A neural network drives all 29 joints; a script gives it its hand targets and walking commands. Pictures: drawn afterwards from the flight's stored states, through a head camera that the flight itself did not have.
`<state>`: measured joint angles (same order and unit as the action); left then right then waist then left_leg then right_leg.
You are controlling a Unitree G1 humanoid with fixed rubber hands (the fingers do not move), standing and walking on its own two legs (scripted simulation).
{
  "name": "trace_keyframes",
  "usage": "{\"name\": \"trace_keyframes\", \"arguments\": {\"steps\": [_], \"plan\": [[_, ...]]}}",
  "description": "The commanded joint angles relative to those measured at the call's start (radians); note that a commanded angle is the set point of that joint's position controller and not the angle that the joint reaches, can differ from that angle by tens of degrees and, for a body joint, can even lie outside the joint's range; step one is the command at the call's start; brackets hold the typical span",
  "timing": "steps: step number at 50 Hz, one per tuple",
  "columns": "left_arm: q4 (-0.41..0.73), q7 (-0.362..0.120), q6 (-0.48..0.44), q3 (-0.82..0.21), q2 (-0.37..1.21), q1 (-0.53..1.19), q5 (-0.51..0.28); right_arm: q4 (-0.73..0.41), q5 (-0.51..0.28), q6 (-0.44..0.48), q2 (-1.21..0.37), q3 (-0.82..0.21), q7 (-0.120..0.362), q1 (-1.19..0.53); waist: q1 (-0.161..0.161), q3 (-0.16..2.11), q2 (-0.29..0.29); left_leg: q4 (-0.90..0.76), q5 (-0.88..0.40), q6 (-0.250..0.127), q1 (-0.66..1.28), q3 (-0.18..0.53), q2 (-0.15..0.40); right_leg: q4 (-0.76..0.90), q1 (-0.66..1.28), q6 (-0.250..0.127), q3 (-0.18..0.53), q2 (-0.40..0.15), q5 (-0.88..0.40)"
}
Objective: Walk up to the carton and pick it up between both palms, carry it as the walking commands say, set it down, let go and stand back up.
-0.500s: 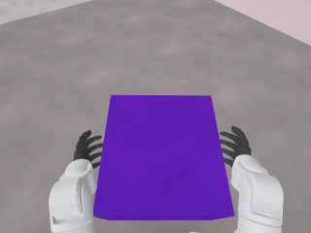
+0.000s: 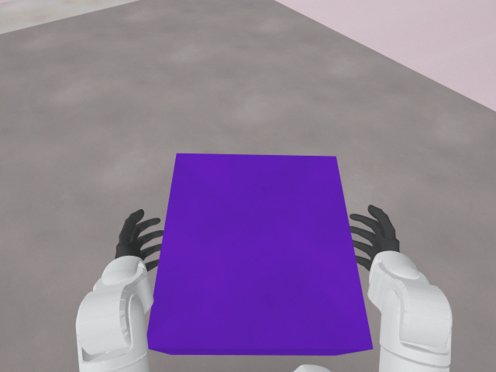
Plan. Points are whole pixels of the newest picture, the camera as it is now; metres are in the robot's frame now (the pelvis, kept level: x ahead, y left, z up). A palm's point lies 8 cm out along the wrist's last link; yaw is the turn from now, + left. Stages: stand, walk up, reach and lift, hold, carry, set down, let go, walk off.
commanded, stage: carry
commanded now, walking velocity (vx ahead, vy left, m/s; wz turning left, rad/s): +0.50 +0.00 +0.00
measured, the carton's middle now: (255, 253) +0.30 +0.00 +0.00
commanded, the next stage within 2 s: none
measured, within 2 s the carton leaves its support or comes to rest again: neither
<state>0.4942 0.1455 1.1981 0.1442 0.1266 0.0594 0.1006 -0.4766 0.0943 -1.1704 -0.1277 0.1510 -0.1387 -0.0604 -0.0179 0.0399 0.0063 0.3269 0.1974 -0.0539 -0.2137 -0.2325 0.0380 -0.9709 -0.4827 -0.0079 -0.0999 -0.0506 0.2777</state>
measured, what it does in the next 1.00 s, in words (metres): walks ahead: right foot, then left foot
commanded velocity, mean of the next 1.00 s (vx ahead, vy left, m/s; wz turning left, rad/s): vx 0.50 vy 0.00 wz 0.00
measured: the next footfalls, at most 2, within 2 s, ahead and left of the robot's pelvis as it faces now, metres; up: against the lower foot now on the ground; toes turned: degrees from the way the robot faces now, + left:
right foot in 0.22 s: +0.33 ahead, -0.12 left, +0.00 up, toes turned -7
left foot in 0.62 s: +0.52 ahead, +0.09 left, +0.00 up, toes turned +14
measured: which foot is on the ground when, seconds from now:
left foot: down 0.00-0.24, up 0.26-0.60, down 0.62-1.00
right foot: up 0.00-0.20, down 0.22-0.62, up 0.64-0.96, down 0.98-1.00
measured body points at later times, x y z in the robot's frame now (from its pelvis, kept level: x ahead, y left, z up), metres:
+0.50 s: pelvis +0.32 -0.04 +0.00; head +0.35 -0.04 +0.45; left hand +0.56 +0.17 +0.07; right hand +0.60 -0.19 +0.07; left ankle +0.35 +0.10 -0.71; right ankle +0.29 -0.12 -0.75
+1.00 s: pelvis +0.65 -0.02 -0.03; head +0.67 -0.03 +0.42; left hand +0.91 +0.16 +0.06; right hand +0.91 -0.20 +0.06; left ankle +0.48 +0.08 -0.75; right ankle +0.77 -0.11 -0.75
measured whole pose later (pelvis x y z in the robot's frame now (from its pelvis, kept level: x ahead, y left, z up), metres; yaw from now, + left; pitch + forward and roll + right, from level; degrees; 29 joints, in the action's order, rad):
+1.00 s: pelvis +0.65 -0.02 -0.03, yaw +1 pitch +3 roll +0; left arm 0.55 0.14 1.18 0.14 0.13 0.06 0.09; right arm -0.55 0.08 -1.17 -0.13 0.15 -0.14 -0.06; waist -0.03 0.02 0.03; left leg 0.48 0.48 0.03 -0.02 -0.22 0.08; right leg -0.47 -0.48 -0.06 -0.16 -0.03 0.05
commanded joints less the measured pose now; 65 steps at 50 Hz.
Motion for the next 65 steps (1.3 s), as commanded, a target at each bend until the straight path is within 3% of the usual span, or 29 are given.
{"name": "trace_keyframes", "arguments": {"steps": [1, 7, 10, 11, 12, 13, 15, 17, 18, 23, 27, 30, 31, 32, 33, 34, 35, 37, 41, 45, 49, 50, 51, 52, 54, 55, 57, 61, 65], "plan": [[0.125, -0.231, -0.048, -0.785, 0.915, 0.475, -0.392, -0.130, -0.418, 0.019, -0.918, -0.793, 0.256, -0.471, 0.003, 0.226, 0.119, -0.141, -0.253, -0.054, 0.333, 0.200, 0.242, 0.185, -0.142, 0.006, -0.005, -0.030, -0.099], [0.175, -0.220, -0.037, -0.788, 0.869, 0.444, -0.396, -0.155, -0.404, 0.008, -0.856, -0.801, 0.247, -0.418, -0.002, 0.187, 0.150, -0.065, -0.427, -0.003, 0.301, 0.075, 0.212, 0.467, 0.009, -0.003, -0.057, 0.012, -0.306], [0.158, -0.217, -0.024, -0.774, 0.850, 0.416, -0.397, -0.162, -0.400, -0.007, -0.820, -0.803, 0.238, -0.413, 0.024, 0.266, 0.085, 0.213, -0.563, 0.043, 0.233, 0.004, 0.157, 0.551, 0.294, -0.027, -0.100, 0.062, -0.332], [0.137, -0.218, -0.019, -0.755, 0.836, 0.387, -0.385, -0.157, -0.399, -0.013, -0.802, -0.800, 0.238, -0.425, 0.045, 0.332, 0.029, 0.393, -0.446, 0.054, 0.133, 0.005, 0.131, 0.548, 0.456, -0.043, -0.041, 0.026, -0.257], [0.131, -0.219, -0.017, -0.738, 0.802, 0.370, -0.375, -0.141, -0.395, -0.021, -0.801, -0.798, 0.236, -0.416, 0.061, 0.437, -0.165, 0.673, -0.214, 0.072, -0.099, 0.010, 0.069, 0.560, 0.684, -0.141, 0.265, -0.202, -0.214], [0.094, -0.220, -0.020, -0.727, 0.808, 0.363, -0.371, -0.141, -0.387, -0.022, -0.801, -0.802, 0.237, -0.432, 0.051, 0.457, -0.352, 0.858, 0.273, 0.070, -0.339, 0.088, -0.052, 0.642, 0.809, -0.241, 0.552, -0.326, -0.238], [0.090, -0.232, -0.028, -0.732, 0.865, 0.423, -0.388, -0.103, -0.399, -0.012, -0.861, -0.804, 0.244, -0.468, 0.042, 0.412, -0.155, 0.953, 0.257, 0.048, -0.426, 0.244, 0.021, 0.639, 0.700, -0.231, 0.455, -0.330, -0.333], [0.116, -0.247, -0.049, -0.764, 0.932, 0.475, -0.406, -0.090, -0.401, 0.010, -0.926, -0.801, 0.256, -0.463, 0.038, 0.358, -0.082, 0.793, 0.199, 0.053, -0.391, 0.241, 0.086, 0.671, 0.583, -0.182, 0.315, -0.280, -0.277], [0.127, -0.253, -0.059, -0.777, 0.949, 0.493, -0.416, -0.101, -0.400, 0.022, -0.941, -0.804, 0.257, -0.469, 0.038, 0.339, -0.089, 0.717, 0.189, 0.053, -0.358, 0.213, 0.078, 0.686, 0.543, -0.168, 0.251, -0.257, -0.274], [0.148, -0.258, -0.073, -0.805, 0.920, 0.477, -0.428, -0.092, -0.372, 0.040, -0.935, -0.796, 0.240, -0.430, 0.048, 0.295, -0.113, 0.386, 0.092, 0.049, -0.318, 0.138, 0.038, 0.767, 0.512, -0.176, 0.153, -0.241, -0.229], [0.158, -0.250, -0.058, -0.811, 0.883, 0.460, -0.422, -0.113, -0.356, 0.027, -0.886, -0.784, 0.232, -0.417, 0.050, 0.248, -0.130, 0.190, -0.065, 0.043, -0.203, 0.047, -0.005, 0.759, 0.486, -0.134, 0.038, -0.184, -0.275], [0.157, -0.238, -0.031, -0.807, 0.840, 0.452, -0.412, -0.118, -0.359, 0.002, -0.840, -0.772, 0.229, -0.418, 0.035, 0.266, -0.082, 0.057, -0.132, 0.035, 0.077, -0.014, -0.006, 0.614, 0.392, -0.079, -0.058, -0.129, -0.264], [0.153, -0.234, -0.019, -0.807, 0.817, 0.466, -0.404, -0.095, -0.358, -0.008, -0.819, -0.759, 0.226, -0.388, 0.008, 0.312, -0.025, 0.077, -0.092, 0.009, 0.281, 0.071, 0.054, 0.447, 0.260, -0.052, -0.080, -0.106, -0.269], [0.148, -0.235, 0.001, -0.804, 0.800, 0.459, -0.404, -0.066, -0.345, -0.018, -0.785, -0.735, 0.223, -0.347, -0.018, 0.376, 0.173, 0.034, -0.077, -0.078, 0.439, 0.381, 0.267, 0.170, 0.069, -0.011, -0.112, -0.030, -0.129], [0.152, -0.239, 0.009, -0.811, 0.798, 0.473, -0.418, -0.050, -0.344, -0.020, -0.792, -0.725, 0.221, -0.339, -0.024, 0.364, 0.323, -0.075, -0.126, -0.175, 0.558, 0.666, 0.386, -0.026, -0.192, 0.007, -0.081, 0.060, 0.163], [0.130, -0.241, 0.009, -0.796, 0.808, 0.471, -0.420, -0.063, -0.355, -0.021, -0.813, -0.732, 0.221, -0.361, -0.014, 0.323, 0.247, -0.088, -0.271, -0.184, 0.561, 0.659, 0.409, -0.159, -0.311, 0.000, -0.001, 0.042, 0.211], [0.104, -0.243, 0.006, -0.789, 0.836, 0.463, -0.418, -0.070, -0.357, -0.017, -0.836, -0.736, 0.224, -0.384, -0.009, 0.304, 0.144, -0.043, -0.404, -0.164, 0.532, 0.551, 0.377, -0.209, -0.325, -0.010, 0.046, 0.008, 0.164], [0.090, -0.245, -0.012, -0.790, 0.889, 0.469, -0.413, -0.077, -0.380, -0.003, -0.889, -0.756, 0.234, -0.435, -0.001, 0.265, 0.053, -0.074, -0.308, -0.071, 0.414, 0.375, 0.305, -0.050, -0.253, -0.013, 0.082, -0.049, 0.031], [0.112, -0.230, -0.040, -0.771, 0.904, 0.476, -0.389, -0.124, -0.415, 0.014, -0.903, -0.787, 0.252, -0.473, -0.003, 0.213, 0.113, -0.115, -0.293, -0.047, 0.329, 0.192, 0.236, 0.244, -0.136, 0.000, -0.012, -0.018, -0.097], [0.152, -0.219, -0.038, -0.769, 0.876, 0.450, -0.388, -0.147, -0.420, 0.010, -0.875, -0.800, 0.250, -0.449, -0.007, 0.202, 0.148, -0.077, -0.382, -0.010, 0.279, 0.103, 0.214, 0.452, 0.005, -0.007, -0.054, 0.015, -0.261], [0.135, -0.215, -0.025, -0.751, 0.853, 0.406, -0.385, -0.155, -0.413, -0.008, -0.825, -0.802, 0.241, -0.443, 0.027, 0.301, 0.056, 0.263, -0.478, 0.047, 0.174, 0.011, 0.143, 0.552, 0.360, -0.043, -0.070, 0.047, -0.302], [0.120, -0.215, -0.020, -0.732, 0.831, 0.378, -0.371, -0.146, -0.414, -0.016, -0.810, -0.800, 0.243, -0.448, 0.046, 0.372, -0.032, 0.464, -0.300, 0.062, 0.065, 0.004, 0.114, 0.572, 0.507, -0.067, 0.068, -0.062, -0.207], [0.112, -0.216, -0.025, -0.718, 0.808, 0.373, -0.365, -0.138, -0.407, -0.020, -0.812, -0.803, 0.238, -0.445, 0.064, 0.476, -0.274, 0.742, -0.057, 0.081, -0.216, 0.039, 0.018, 0.596, 0.755, -0.199, 0.429, -0.275, -0.117], [0.090, -0.220, -0.025, -0.716, 0.832, 0.380, -0.374, -0.138, -0.404, -0.019, -0.819, -0.804, 0.241, -0.469, 0.048, 0.439, -0.310, 0.856, 0.313, 0.069, -0.391, 0.133, -0.044, 0.652, 0.788, -0.242, 0.553, -0.334, -0.241], [0.096, -0.232, -0.034, -0.726, 0.879, 0.438, -0.383, -0.100, -0.412, -0.007, -0.880, -0.808, 0.247, -0.483, 0.039, 0.406, -0.113, 0.908, 0.236, 0.052, -0.431, 0.246, 0.047, 0.639, 0.678, -0.216, 0.422, -0.322, -0.348], [0.109, -0.238, -0.044, -0.745, 0.913, 0.465, -0.395, -0.089, -0.411, 0.003, -0.908, -0.801, 0.254, -0.474, 0.038, 0.379, -0.076, 0.828, 0.208, 0.055, -0.417, 0.243, 0.075, 0.649, 0.623, -0.191, 0.345, -0.298, -0.334], [0.130, -0.250, -0.060, -0.765, 0.941, 0.495, -0.411, -0.100, -0.406, 0.025, -0.939, -0.800, 0.255, -0.476, 0.040, 0.343, -0.093, 0.679, 0.192, 0.056, -0.357, 0.195, 0.070, 0.679, 0.545, -0.164, 0.231, -0.257, -0.322], [0.139, -0.257, -0.070, -0.789, 0.923, 0.483, -0.426, -0.092, -0.377, 0.039, -0.935, -0.789, 0.239, -0.443, 0.048, 0.305, -0.120, 0.436, 0.112, 0.052, -0.346, 0.143, 0.040, 0.744, 0.531, -0.177, 0.170, -0.249, -0.287], [0.153, -0.252, -0.055, -0.802, 0.892, 0.470, -0.428, -0.115, -0.356, 0.026, -0.891, -0.779, 0.228, -0.422, 0.049, 0.262, -0.146, 0.224, -0.040, 0.043, -0.230, 0.050, -0.008, 0.740, 0.497, -0.134, 0.042, -0.184, -0.323]]}}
